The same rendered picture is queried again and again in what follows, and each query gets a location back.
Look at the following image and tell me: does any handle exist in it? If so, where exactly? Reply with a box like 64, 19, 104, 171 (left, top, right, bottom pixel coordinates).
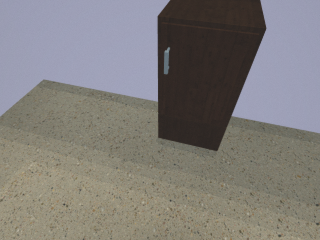
164, 47, 170, 75

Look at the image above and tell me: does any cupboard door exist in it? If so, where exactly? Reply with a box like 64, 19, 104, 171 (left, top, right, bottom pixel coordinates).
160, 22, 259, 127

